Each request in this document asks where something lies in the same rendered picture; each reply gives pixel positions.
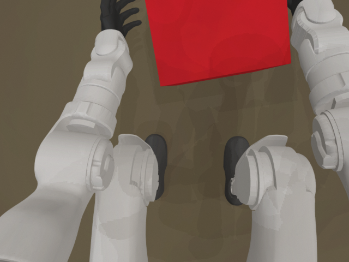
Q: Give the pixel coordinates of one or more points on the robot left hand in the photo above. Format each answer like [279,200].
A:
[111,19]

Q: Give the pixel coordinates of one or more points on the carton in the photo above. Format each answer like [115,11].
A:
[198,40]

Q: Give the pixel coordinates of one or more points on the right robot upper arm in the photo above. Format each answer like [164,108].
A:
[330,142]

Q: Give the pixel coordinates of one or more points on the left robot foot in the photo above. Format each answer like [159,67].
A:
[159,147]

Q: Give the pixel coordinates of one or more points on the right robot thigh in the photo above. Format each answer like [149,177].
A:
[283,221]

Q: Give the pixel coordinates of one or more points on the robot right hand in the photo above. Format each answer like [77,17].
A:
[292,4]

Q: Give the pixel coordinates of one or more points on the left robot forearm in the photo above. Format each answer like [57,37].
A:
[98,96]

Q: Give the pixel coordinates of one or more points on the right robot forearm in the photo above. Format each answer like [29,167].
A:
[322,44]

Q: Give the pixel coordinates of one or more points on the left robot upper arm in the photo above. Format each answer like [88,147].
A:
[70,168]

